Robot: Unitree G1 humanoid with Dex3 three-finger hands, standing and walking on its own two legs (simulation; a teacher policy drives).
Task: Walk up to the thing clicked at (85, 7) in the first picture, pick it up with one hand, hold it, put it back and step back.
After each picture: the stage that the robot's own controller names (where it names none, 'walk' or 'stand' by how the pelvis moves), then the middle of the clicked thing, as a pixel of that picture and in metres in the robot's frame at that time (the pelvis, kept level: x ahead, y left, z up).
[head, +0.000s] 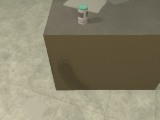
stand; (82, 14) +0.97 +0.00 -0.05
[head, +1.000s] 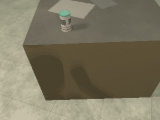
walk; (65, 21) +0.87 +0.15 -0.03
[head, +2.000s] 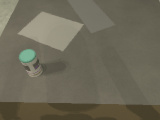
stand; (31, 63) +0.46 +0.27 -0.04
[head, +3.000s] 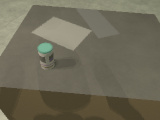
stand; (46, 56) +0.55 +0.18 -0.03
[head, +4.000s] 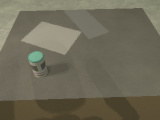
stand; (38, 64) +0.52 +0.22 -0.05
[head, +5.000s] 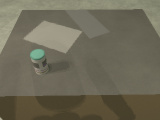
stand; (39, 62) +0.54 +0.22 -0.06
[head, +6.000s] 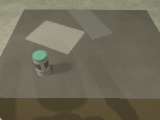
stand; (41, 63) +0.53 +0.20 -0.06
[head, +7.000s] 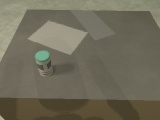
stand; (44, 63) +0.53 +0.19 -0.06
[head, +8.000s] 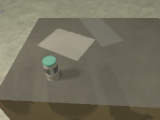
rise first; (51, 68) +0.52 +0.19 -0.05
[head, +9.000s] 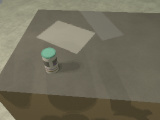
go down; (50, 61) +0.54 +0.19 -0.04
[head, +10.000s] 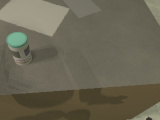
go down; (20, 49) +0.51 +0.19 +0.00
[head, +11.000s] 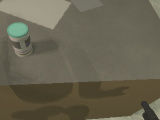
close in; (21, 40) +0.53 +0.19 +0.02
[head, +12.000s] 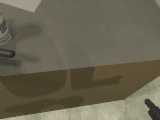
close; out of the picture +0.55 +0.21 +0.05
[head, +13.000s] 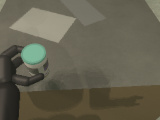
lift; (37, 63) +0.39 +0.14 +0.11
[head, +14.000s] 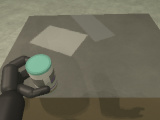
hold; (43, 76) +0.32 +0.13 +0.15
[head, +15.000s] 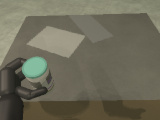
hold; (40, 77) +0.33 +0.14 +0.13
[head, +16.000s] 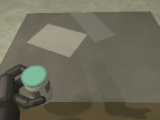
hold; (38, 86) +0.30 +0.14 +0.11
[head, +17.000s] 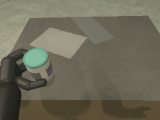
crouch; (41, 69) +0.33 +0.13 +0.16
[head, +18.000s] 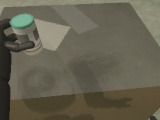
crouch; (28, 35) +0.47 +0.15 +0.17
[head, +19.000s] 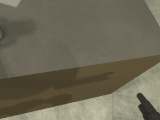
lower; out of the picture +0.54 +0.19 +0.05
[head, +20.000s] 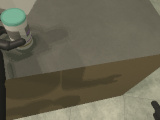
lower; (18, 30) +0.52 +0.12 +0.06
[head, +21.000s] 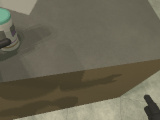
lower; (3, 31) +0.53 +0.17 +0.04
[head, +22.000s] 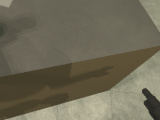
lower; out of the picture +0.56 +0.17 +0.07
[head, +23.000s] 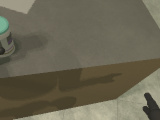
loosen; (0, 37) +0.51 +0.17 +0.05
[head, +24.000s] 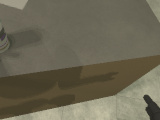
withdraw; out of the picture +0.51 +0.18 +0.05
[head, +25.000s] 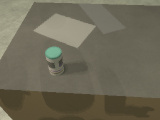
sink last; (55, 61) +0.49 +0.15 +0.00
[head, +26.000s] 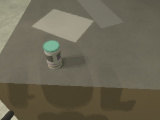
stand; (53, 55) +0.52 +0.16 +0.00
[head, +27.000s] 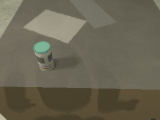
stand; (44, 56) +0.51 +0.18 +0.02
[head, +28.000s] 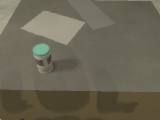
stand; (43, 59) +0.50 +0.18 +0.01
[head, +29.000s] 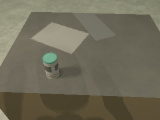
stand; (51, 66) +0.52 +0.16 -0.05
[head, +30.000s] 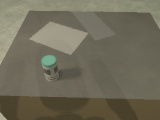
stand; (50, 68) +0.51 +0.15 -0.06
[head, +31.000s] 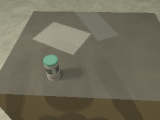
stand; (52, 68) +0.51 +0.16 -0.05
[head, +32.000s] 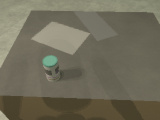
walk; (51, 68) +0.50 +0.16 -0.06
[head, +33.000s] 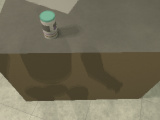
walk; (49, 25) +0.64 +0.17 -0.03
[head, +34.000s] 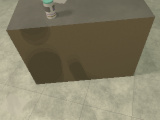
walk; (49, 8) +0.96 +0.25 -0.04
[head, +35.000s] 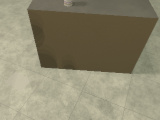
walk; out of the picture +1.16 +0.10 -0.04
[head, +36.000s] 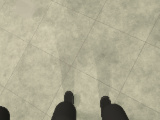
walk; out of the picture +1.11 +0.38 -0.02
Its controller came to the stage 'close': yes
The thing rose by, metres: 0.21
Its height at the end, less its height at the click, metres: +0.00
